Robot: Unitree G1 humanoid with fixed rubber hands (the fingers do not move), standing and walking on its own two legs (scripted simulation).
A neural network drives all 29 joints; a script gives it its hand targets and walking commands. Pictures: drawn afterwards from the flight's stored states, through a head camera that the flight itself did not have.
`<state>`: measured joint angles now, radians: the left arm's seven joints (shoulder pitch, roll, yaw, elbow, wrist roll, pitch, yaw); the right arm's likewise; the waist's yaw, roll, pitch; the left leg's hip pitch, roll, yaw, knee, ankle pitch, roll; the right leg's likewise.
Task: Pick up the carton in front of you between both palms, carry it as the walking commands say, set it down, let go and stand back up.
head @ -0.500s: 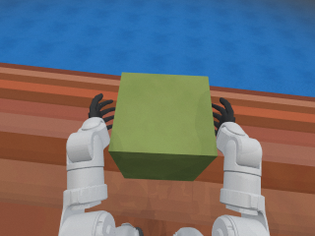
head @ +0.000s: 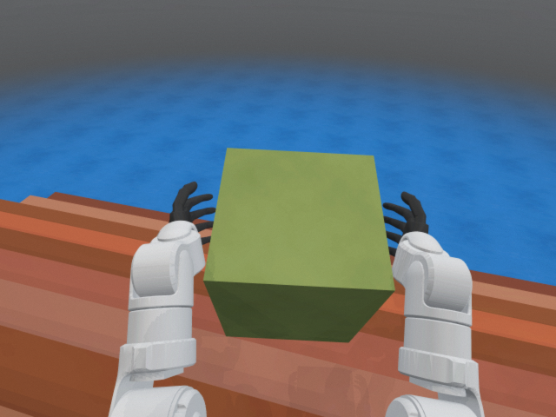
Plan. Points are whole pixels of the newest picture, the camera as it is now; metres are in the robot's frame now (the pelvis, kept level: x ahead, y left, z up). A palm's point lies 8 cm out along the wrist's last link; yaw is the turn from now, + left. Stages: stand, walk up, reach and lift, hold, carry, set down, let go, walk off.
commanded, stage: carry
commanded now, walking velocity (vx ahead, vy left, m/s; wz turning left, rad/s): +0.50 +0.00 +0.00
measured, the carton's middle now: (293, 254) +0.35 +0.02 +0.09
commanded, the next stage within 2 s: none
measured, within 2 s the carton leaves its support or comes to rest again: neither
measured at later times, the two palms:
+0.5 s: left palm (280, 207) +0.65 +0.07 -0.07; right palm (401, 228) +0.63 -0.24 -0.09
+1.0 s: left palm (301, 211) +0.98 +0.02 -0.35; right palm (382, 214) +1.01 -0.29 -0.36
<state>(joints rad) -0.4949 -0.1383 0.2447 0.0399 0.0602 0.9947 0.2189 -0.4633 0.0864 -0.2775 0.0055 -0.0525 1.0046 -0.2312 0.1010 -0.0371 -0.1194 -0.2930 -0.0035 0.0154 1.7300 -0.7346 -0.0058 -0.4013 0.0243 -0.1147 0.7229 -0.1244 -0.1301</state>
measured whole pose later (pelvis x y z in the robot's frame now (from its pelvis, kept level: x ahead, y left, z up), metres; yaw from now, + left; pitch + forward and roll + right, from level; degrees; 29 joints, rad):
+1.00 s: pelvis +0.68 -0.16 -0.38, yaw -1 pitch +3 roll -1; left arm -0.34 -0.11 0.19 0.26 -0.07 0.68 0.22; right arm -0.34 0.12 -0.31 0.26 -0.03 0.66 -0.23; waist 0.15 0.01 -0.01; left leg -0.76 -0.01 -0.06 1.34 -0.42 0.04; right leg -0.44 0.10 -0.07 0.90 -0.51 -0.12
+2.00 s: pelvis +1.51 -0.20 -0.86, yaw -1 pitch -1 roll -1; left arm -0.27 -0.09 0.21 0.19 -0.02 0.62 0.24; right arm -0.31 0.11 -0.18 0.19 0.04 0.65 -0.23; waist -0.10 0.06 -0.04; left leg -0.42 -0.08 0.06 0.70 -0.18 0.13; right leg -0.46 0.09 -0.10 1.82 -0.59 -0.03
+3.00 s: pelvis +2.39 -0.31 -1.34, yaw +0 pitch +0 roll +2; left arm -0.28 -0.12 0.23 0.20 -0.02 0.64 0.22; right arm -0.31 0.10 -0.19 0.21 0.04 0.65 -0.23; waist 0.00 -0.06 -0.06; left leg -0.34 -0.08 0.04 1.54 -0.75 0.08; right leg -0.47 0.02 -0.05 0.60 0.28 -0.08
